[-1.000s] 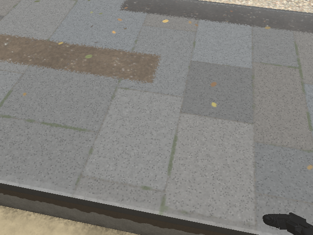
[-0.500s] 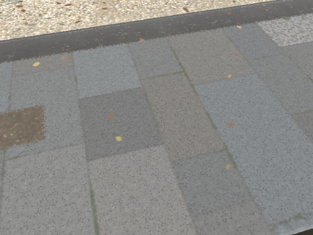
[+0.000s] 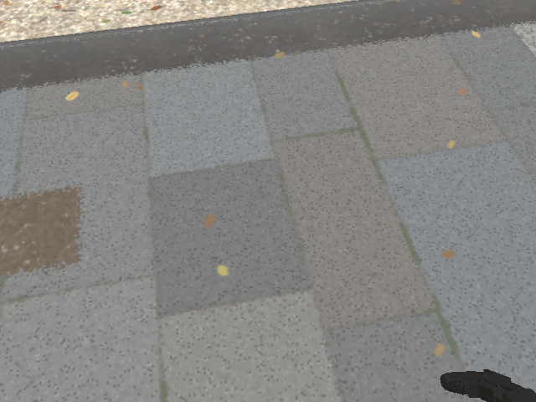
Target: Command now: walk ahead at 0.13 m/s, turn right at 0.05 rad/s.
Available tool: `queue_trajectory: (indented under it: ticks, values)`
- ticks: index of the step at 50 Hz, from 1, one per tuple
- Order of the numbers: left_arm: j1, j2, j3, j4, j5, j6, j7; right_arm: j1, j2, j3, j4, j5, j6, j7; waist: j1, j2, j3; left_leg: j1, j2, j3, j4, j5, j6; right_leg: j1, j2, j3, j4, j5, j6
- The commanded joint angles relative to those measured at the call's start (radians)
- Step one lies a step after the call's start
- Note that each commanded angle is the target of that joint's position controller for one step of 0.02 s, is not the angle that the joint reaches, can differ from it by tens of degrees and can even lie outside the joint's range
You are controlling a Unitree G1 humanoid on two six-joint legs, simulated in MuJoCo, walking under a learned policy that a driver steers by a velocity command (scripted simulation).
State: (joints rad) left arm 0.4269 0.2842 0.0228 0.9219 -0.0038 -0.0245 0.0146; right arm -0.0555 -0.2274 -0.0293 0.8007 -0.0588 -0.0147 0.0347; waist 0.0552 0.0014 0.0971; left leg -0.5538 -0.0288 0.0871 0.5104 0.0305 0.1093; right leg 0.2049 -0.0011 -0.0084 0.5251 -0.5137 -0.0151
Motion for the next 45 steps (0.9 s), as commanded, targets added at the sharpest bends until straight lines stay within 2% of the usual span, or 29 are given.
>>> queue_trajectory:
  ticks: [1, 2, 3, 4, 5, 6, 7, 8, 9, 11, 12, 13, 14, 15, 16, 17, 19, 22, 23, 24, 25, 26, 29, 31, 37, 41, 43, 44, 45]
  values:
    - [0.196, 0.045, -0.009, -0.05, -0.019, 0.025, 0.006, 0.487, -0.219, -0.057, 0.11, 0.06, -0.002, -0.039, -0.158, 0.033, -0.566, 1.035, 0.484, -0.575, -0.009, 0.732, 0.305, -0.627, 0.058, 0.118, 0.653, -0.031, 0.001]
    - [0.074, 0.057, -0.005, -0.067, -0.005, 0.031, -0.001, 0.403, -0.188, -0.043, 0.106, 0.068, 0.006, -0.053, -0.128, 0.02, -0.493, 0.867, 0.404, -0.522, -0.095, 0.481, 0.26, -0.586, 0.028, 0.163, 0.657, 0.059, -0.001]
    - [0.026, 0.053, -0.012, -0.088, 0.008, 0.029, -0.012, 0.315, -0.136, -0.023, 0.091, 0.05, 0.007, -0.055, -0.107, 0.039, -0.362, 0.717, 0.353, -0.441, -0.196, 0.165, 0.208, -0.598, -0.02, 0.125, 0.581, 0.068, -0.002]
    - [-0.007, 0.051, -0.017, -0.085, 0.015, 0.03, -0.018, 0.272, -0.084, 0.0, 0.091, 0.033, 0.0, -0.065, -0.096, 0.048, -0.291, 0.591, 0.324, -0.392, -0.269, 0.059, 0.171, -0.551, -0.039, 0.112, 0.519, 0.087, 0.004]
    - [-0.105, 0.124, 0.015, -0.085, 0.024, 0.041, -0.006, 0.253, -0.134, -0.012, 0.119, 0.035, -0.043, -0.073, -0.099, 0.011, -0.189, 0.485, 0.297, -0.347, -0.283, 0.12, 0.12, -0.584, -0.037, 0.127, 0.537, 0.225, -0.01]
    - [-0.058, 0.104, 0.013, -0.058, 0.036, 0.059, 0.009, 0.348, -0.133, -0.019, 0.15, 0.029, -0.057, -0.072, -0.102, 0.104, -0.243, 0.463, 0.312, -0.353, -0.29, 0.179, 0.15, -0.545, 0.001, 0.089, 0.749, 0.172, -0.014]
    - [-0.094, 0.082, 0.013, -0.081, 0.024, 0.084, 0.021, 0.354, -0.174, -0.039, 0.188, 0.05, -0.065, -0.065, -0.061, 0.037, -0.179, 0.388, 0.301, -0.315, -0.317, 0.05, 0.144, -0.604, -0.017, 0.111, 0.706, 0.162, -0.02]
    - [-0.074, 0.064, 0.012, -0.08, 0.04, 0.097, 0.027, 0.362, -0.16, -0.04, 0.189, 0.05, -0.062, -0.058, -0.055, 0.076, -0.184, 0.41, 0.296, -0.341, -0.326, -0.101, 0.141, -0.672, 0.002, 0.094, 0.839, 0.125, -0.032]
    - [-0.101, 0.066, 0.013, -0.089, 0.045, 0.096, 0.023, 0.355, -0.149, -0.038, 0.185, 0.054, -0.059, -0.054, -0.053, 0.055, -0.157, 0.398, 0.313, -0.341, -0.368, -0.167, 0.14, -0.745, 0.005, 0.112, 0.872, 0.126, -0.045]
    - [-0.158, 0.034, 0.003, -0.126, 0.047, 0.09, 0.014, 0.319, -0.081, -0.019, 0.2, 0.04, -0.034, -0.058, -0.003, 0.077, -0.101, 0.334, 0.258, -0.283, -0.36, -0.323, 0.086, -0.803, -0.035, 0.169, 0.705, 0.259, -0.028]
    - [-0.129, 0.043, 0.001, -0.122, 0.04, 0.089, 0.004, 0.316, -0.077, -0.011, 0.178, 0.036, -0.015, -0.058, 0.002, 0.066, -0.081, 0.298, 0.212, -0.237, -0.363, -0.353, 0.116, -0.8, -0.022, 0.089, 0.617, 0.259, -0.009]
    - [-0.194, 0.0, -0.012, -0.156, 0.023, 0.085, -0.003, 0.294, -0.015, 0.016, 0.169, 0.027, 0.007, -0.075, -0.003, 0.082, -0.082, 0.25, 0.211, -0.215, -0.356, -0.374, 0.128, -0.756, -0.044, 0.091, 0.49, 0.239, 0.017]
    - [-0.214, -0.028, -0.028, -0.173, 0.034, 0.073, -0.012, 0.307, -0.007, 0.026, 0.165, 0.02, 0.005, -0.08, -0.004, 0.093, -0.086, 0.211, 0.175, -0.194, -0.36, -0.395, 0.128, -0.722, -0.023, 0.038, 0.398, 0.263, 0.031]
    - [-0.145, -0.034, -0.032, -0.119, 0.031, 0.07, -0.014, 0.304, -0.02, 0.027, 0.15, 0.014, -0.003, -0.072, -0.002, 0.086, -0.147, 0.156, 0.181, -0.156, -0.371, -0.314, 0.111, -0.57, -0.026, 0.009, 0.32, 0.27, 0.023]
    - [-0.127, -0.021, -0.031, -0.095, 0.04, 0.071, -0.008, 0.345, -0.07, 0.013, 0.16, 0.013, -0.021, -0.063, -0.012, 0.1, -0.145, 0.102, 0.208, -0.164, -0.388, -0.34, 0.115, -0.497, -0.033, -0.01, 0.35, 0.331, 0.006]
    - [-0.133, -0.008, -0.028, -0.098, 0.043, 0.07, -0.001, 0.357, -0.111, 0.001, 0.164, 0.028, -0.026, -0.057, -0.008, 0.131, -0.123, 0.085, 0.206, -0.19, -0.396, -0.412, 0.111, -0.489, -0.04, -0.006, 0.324, 0.334, -0.003]
    - [-0.17, 0.03, -0.022, -0.098, 0.034, 0.062, 0.004, 0.363, -0.133, -0.011, 0.155, 0.031, -0.017, -0.046, -0.038, 0.121, -0.055, 0.139, 0.177, -0.211, -0.354, -0.41, 0.104, -0.537, -0.014, -0.032, 0.213, 0.268, -0.006]
    - [-0.156, 0.004, -0.03, -0.091, 0.03, 0.033, 0.015, 0.365, -0.138, -0.021, 0.142, 0.045, 0.01, -0.045, -0.037, 0.073, -0.063, 0.172, 0.149, -0.242, -0.223, -0.429, 0.06, -0.425, 0.015, -0.07, -0.079, 0.319, -0.022]
    - [-0.152, 0.037, -0.024, -0.097, 0.036, 0.022, 0.026, 0.346, -0.128, -0.02, 0.126, 0.054, 0.015, -0.043, -0.031, 0.055, -0.071, 0.114, 0.142, -0.258, -0.158, -0.404, 0.019, -0.363, -0.078, 0.046, -0.157, 0.311, -0.027]
    - [-0.133, 0.079, -0.02, -0.115, 0.051, 0.013, 0.033, 0.348, -0.069, -0.008, 0.103, 0.053, 0.017, -0.041, -0.035, -0.094, -0.089, 0.069, 0.058, -0.187, 0.025, -0.385, -0.018, -0.323, -0.242, 0.231, -0.296, 0.243, -0.041]
    - [-0.211, 0.151, 0.005, -0.131, 0.04, 0.029, 0.043, 0.397, -0.033, -0.002, 0.091, 0.071, 0.019, -0.044, -0.085, -0.229, -0.069, 0.03, -0.024, -0.093, 0.149, -0.474, -0.042, -0.43, -0.338, 0.354, -0.344, 0.169, -0.134]
    - [-0.2, 0.134, 0.013, -0.14, 0.038, 0.026, 0.043, 0.389, -0.091, -0.015, 0.084, 0.055, 0.021, -0.046, -0.06, -0.191, -0.081, 0.055, 0.003, -0.1, 0.303, -0.523, -0.052, -0.458, -0.365, 0.354, -0.327, 0.23, -0.193]
    - [-0.193, 0.059, 0.008, -0.142, 0.036, 0.014, 0.054, 0.379, -0.118, -0.043, 0.067, 0.024, 0.044, -0.044, -0.08, -0.12, -0.106, -0.032, 0.036, -0.132, 0.534, -0.505, -0.09, -0.387, -0.309, 0.22, -0.26, 0.478, -0.218]
    - [-0.18, 0.042, 0.01, -0.153, 0.04, 0.01, 0.061, 0.358, -0.099, -0.047, 0.051, 0.023, 0.052, -0.042, -0.075, -0.082, -0.136, -0.064, 0.037, -0.122, 0.605, -0.477, -0.11, -0.336, -0.293, 0.155, -0.214, 0.647, -0.228]
    - [-0.136, 0.065, 0.038, -0.185, 0.057, 0.019, 0.054, 0.207, -0.078, -0.039, -0.052, 0.028, 0.073, -0.012, -0.003, -0.147, -0.146, -0.074, 0.055, -0.072, 0.445, -0.48, -0.11, -0.287, -0.297, 0.059, -0.176, 0.524, -0.229]
    - [-0.182, 0.118, 0.062, -0.215, 0.061, 0.035, 0.033, 0.2, -0.096, -0.041, -0.106, 0.037, 0.077, -0.003, -0.018, -0.171, -0.159, 0.089, 0.028, -0.001, 0.259, -0.495, -0.076, -0.377, -0.299, -0.002, -0.137, 0.447, -0.196]
    - [-0.216, 0.132, 0.071, -0.213, 0.048, 0.045, 0.017, 0.295, -0.086, -0.042, -0.095, 0.04, 0.07, -0.011, -0.091, -0.125, -0.172, 0.315, -0.01, 0.058, 0.034, -0.288, -0.056, -0.514, -0.265, -0.087, -0.051, 0.321, -0.11]
    - [-0.169, 0.117, 0.071, -0.194, 0.056, 0.049, 0.005, 0.335, -0.128, -0.053, -0.091, 0.031, 0.059, -0.017, -0.106, -0.005, -0.179, 0.473, 0.035, -0.064, -0.069, -0.255, -0.047, -0.651, -0.226, -0.151, 0.064, 0.151, -0.038]
    - [-0.199, 0.041, 0.05, -0.236, 0.055, 0.057, -0.007, 0.342, -0.242, -0.079, -0.124, 0.017, 0.051, -0.026, -0.119, 0.25, -0.144, 0.566, 0.288, -0.472, -0.205, -0.284, 0.017, -0.908, -0.109, -0.228, 0.309, -0.077, 0.046]
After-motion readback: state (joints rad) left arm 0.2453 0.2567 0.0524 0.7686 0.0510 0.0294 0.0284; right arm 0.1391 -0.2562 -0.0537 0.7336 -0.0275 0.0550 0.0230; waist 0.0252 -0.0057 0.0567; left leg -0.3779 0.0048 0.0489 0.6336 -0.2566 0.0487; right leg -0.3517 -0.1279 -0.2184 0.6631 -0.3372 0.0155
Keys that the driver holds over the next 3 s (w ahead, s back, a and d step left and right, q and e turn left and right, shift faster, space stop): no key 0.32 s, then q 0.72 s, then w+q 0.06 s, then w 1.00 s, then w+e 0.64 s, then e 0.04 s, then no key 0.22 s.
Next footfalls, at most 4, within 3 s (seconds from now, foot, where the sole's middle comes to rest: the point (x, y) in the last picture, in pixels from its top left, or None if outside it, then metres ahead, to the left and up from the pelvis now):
0.46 right None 0.27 -0.11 -0.74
0.88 left None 0.22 0.12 -0.74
1.44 right None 0.37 -0.04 -0.74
1.92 left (186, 321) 0.60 0.28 -0.74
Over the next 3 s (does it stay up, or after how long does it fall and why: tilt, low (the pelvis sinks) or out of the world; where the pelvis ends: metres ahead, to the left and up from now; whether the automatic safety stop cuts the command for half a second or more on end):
stays up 1.06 0.35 0.02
